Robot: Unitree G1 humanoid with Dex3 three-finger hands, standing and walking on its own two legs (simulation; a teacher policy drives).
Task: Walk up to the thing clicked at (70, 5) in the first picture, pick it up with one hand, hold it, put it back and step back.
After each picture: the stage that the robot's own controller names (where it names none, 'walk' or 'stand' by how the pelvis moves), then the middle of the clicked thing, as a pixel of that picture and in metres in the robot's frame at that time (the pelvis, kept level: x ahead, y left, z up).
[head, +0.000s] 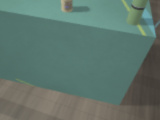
stand; (66, 0) +0.89 +0.09 +0.06
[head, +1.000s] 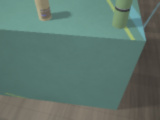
walk; (43, 7) +0.76 +0.23 +0.07
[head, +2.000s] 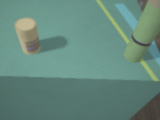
stand; (28, 37) +0.47 +0.20 +0.09
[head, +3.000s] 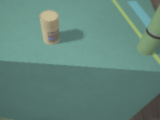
stand; (50, 28) +0.53 +0.13 +0.07
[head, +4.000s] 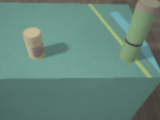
stand; (34, 44) +0.51 +0.19 +0.06
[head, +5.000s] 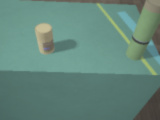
stand; (45, 39) +0.54 +0.16 +0.05
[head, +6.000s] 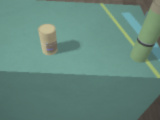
stand; (48, 40) +0.53 +0.14 +0.05
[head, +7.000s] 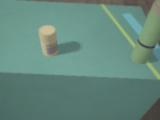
stand; (48, 41) +0.53 +0.14 +0.05
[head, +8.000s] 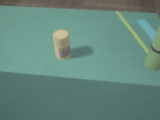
rise first; (62, 45) +0.53 +0.12 +0.06
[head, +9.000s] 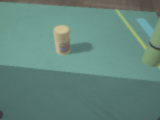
go down; (62, 40) +0.55 +0.11 +0.06
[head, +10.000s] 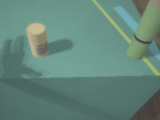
go down; (38, 40) +0.51 +0.13 +0.07
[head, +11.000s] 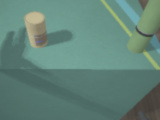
close in; (36, 30) +0.53 +0.12 +0.08
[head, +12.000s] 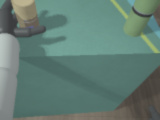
close; (27, 15) +0.54 +0.13 +0.11
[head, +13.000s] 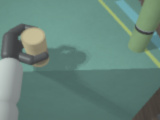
lift; (36, 48) +0.42 +0.12 +0.13
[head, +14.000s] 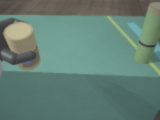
lift; (24, 47) +0.32 +0.16 +0.25
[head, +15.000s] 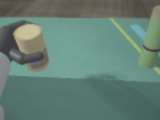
hold; (33, 49) +0.32 +0.14 +0.24
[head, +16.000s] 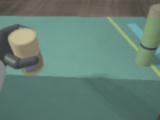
hold; (28, 53) +0.32 +0.15 +0.23
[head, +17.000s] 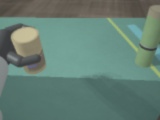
hold; (30, 51) +0.32 +0.15 +0.23
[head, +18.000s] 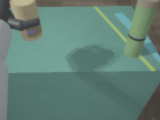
crouch; (27, 19) +0.45 +0.14 +0.24
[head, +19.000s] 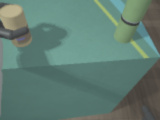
lower; (17, 26) +0.50 +0.14 +0.12
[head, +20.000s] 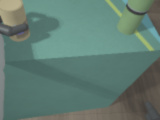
lower; (15, 20) +0.51 +0.14 +0.12
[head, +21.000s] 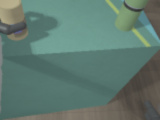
lower; (13, 19) +0.52 +0.14 +0.12
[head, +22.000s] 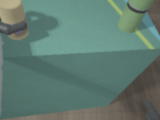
lower; (13, 18) +0.51 +0.14 +0.12
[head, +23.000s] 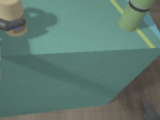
rest; (12, 14) +0.52 +0.14 +0.12
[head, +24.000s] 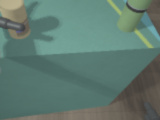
withdraw; (15, 18) +0.52 +0.14 +0.12
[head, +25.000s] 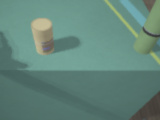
sink last; (43, 37) +0.49 +0.12 +0.09
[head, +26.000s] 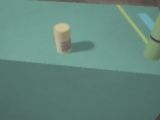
stand; (63, 38) +0.54 +0.13 +0.08
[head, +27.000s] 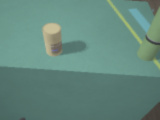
stand; (53, 40) +0.50 +0.12 +0.07
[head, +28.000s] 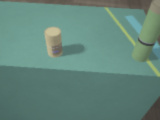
stand; (54, 42) +0.54 +0.13 +0.06
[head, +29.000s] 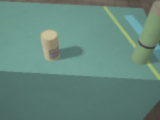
stand; (50, 46) +0.51 +0.14 +0.05
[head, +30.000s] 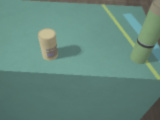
stand; (48, 45) +0.51 +0.14 +0.05
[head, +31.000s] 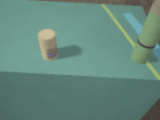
stand; (48, 45) +0.50 +0.14 +0.05
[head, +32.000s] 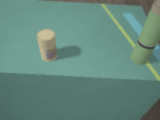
stand; (47, 45) +0.50 +0.14 +0.05
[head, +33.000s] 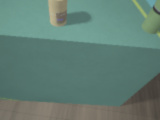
walk; (58, 8) +0.58 +0.10 +0.08
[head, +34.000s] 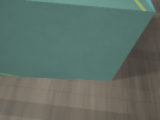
walk; out of the picture +0.81 +0.17 +0.08
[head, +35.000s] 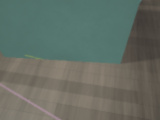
stand; out of the picture +1.13 +0.16 +0.08
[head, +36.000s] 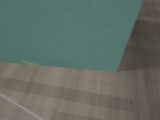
stand; out of the picture +1.11 +0.11 +0.07
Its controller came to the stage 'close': yes
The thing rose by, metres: 0.20
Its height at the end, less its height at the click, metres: +0.00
